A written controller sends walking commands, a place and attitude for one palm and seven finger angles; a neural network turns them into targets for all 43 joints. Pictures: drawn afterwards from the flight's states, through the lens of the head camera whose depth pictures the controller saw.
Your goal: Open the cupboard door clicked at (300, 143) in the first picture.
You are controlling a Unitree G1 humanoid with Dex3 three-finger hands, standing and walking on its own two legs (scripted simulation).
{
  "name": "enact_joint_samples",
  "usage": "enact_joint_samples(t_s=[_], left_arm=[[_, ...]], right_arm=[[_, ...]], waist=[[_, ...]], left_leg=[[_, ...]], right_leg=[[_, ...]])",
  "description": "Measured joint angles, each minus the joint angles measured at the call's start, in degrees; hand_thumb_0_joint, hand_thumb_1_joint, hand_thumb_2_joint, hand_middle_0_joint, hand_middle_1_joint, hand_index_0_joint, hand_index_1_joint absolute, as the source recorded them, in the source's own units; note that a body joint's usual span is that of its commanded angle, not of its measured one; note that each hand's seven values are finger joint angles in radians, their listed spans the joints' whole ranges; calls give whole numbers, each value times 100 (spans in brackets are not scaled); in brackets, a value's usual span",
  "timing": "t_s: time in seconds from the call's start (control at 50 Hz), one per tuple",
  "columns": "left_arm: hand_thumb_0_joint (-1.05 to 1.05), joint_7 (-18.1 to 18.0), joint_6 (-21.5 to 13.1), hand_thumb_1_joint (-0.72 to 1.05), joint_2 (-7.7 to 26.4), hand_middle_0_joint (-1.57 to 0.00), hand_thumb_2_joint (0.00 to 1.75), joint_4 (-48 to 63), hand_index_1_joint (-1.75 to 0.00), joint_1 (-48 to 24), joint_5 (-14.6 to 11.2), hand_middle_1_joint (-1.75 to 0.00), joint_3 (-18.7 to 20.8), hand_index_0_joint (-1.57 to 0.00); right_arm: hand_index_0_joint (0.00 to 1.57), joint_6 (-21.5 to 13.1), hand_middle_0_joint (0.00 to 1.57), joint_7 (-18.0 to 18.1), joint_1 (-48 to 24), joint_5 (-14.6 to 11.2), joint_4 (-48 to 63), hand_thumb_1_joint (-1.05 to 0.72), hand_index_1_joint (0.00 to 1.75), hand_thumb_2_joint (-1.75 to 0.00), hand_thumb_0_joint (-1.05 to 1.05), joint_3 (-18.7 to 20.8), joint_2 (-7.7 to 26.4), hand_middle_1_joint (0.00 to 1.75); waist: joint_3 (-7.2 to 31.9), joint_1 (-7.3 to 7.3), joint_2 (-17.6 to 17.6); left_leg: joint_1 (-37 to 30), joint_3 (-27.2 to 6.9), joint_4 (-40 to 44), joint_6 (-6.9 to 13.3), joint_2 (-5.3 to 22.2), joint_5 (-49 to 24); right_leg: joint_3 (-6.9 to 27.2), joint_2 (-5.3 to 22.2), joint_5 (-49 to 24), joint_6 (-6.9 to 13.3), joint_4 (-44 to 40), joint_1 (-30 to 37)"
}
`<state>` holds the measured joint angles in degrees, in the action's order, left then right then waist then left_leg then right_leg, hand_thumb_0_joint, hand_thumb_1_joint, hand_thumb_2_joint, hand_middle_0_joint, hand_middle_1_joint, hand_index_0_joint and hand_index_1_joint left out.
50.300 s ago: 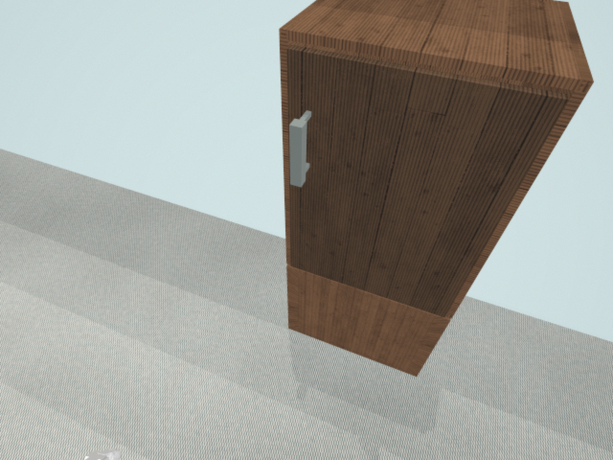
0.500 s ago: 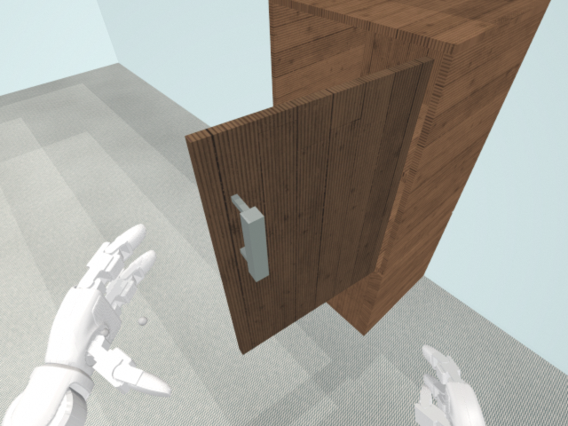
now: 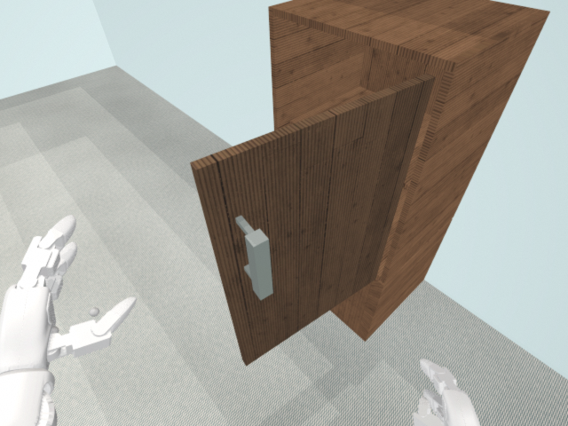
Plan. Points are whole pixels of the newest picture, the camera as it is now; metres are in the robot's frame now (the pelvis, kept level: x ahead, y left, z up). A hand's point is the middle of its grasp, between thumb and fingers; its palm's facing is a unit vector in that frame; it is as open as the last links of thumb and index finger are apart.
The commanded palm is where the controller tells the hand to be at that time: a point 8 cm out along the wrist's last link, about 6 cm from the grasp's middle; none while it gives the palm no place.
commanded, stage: draw the hand back to the body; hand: left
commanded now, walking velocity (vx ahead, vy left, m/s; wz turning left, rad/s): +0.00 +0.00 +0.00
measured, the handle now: (252, 257) +0.34 +0.10 +0.06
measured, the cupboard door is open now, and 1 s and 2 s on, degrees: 82 82 82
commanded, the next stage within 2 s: step back with the hand held close in 0.58 s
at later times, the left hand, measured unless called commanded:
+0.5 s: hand (88, 302) +0.20 +0.24 +0.15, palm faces +0.45 -0.81 -0.39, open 7.5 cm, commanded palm +0.15 +0.28 +0.16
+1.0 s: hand (83, 307) +0.19 +0.25 +0.15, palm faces +0.33 -0.80 -0.50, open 7.4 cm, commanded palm +0.13 +0.29 +0.17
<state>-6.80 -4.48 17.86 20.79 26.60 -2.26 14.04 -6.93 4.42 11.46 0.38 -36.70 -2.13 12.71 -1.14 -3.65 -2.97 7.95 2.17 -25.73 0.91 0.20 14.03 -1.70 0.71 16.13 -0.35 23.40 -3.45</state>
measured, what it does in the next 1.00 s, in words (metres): stands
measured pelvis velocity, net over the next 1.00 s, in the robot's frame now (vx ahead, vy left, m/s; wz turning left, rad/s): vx -0.02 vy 0.00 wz -0.04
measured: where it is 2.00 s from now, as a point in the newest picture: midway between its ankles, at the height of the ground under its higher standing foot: outside the picture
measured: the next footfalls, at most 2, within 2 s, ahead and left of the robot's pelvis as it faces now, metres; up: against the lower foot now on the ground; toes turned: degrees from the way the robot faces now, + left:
right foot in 1.80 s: -0.25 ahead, -0.07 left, +0.00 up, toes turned -4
left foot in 1.96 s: -0.12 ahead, +0.10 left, +0.00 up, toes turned -1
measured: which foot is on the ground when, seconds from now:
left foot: down 0.00-1.00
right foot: down 0.00-1.00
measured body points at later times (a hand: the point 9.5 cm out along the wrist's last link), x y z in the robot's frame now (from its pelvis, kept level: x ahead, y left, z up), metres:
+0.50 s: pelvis +0.00 -0.02 +0.00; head -0.01 -0.04 +0.45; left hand +0.17 +0.28 +0.17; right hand +0.19 -0.24 -0.09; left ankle +0.00 +0.11 -0.74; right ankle -0.03 -0.12 -0.74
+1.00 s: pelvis -0.02 +0.00 +0.00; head +0.00 -0.02 +0.45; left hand +0.17 +0.29 +0.17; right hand +0.16 -0.26 -0.08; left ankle +0.00 +0.11 -0.74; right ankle -0.03 -0.12 -0.74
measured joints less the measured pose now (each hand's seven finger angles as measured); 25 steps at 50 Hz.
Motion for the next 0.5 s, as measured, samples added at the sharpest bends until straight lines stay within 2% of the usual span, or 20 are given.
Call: enact_joint_samples(t_s=[0.28, 0.5], left_arm=[[1, 16, -45, 72, 134, -20, 82, 30, -30, -118, -91, -30, 530, -20], [1, 54, -40, 87, 46, -21, 89, -10, -30, -93, -90, -30, 403, -21]], right_arm=[[21, 128, 20, -34, -103, -16, -16, -90, 30, -89, 1, 108, 19, 30], [21, 124, 20, -12, -81, -12, -65, -90, 30, -89, 2, 149, 34, 30]], waist=[[19, -53, -52], [-20, -43, -59]], left_leg=[[-157, -9, 137, -68, 68, -17], [-190, -33, 180, -129, 132, -54]], right_leg=[[-5, -73, -28, 62, -158, 160], [-25, -140, -52, 126, -188, 188]])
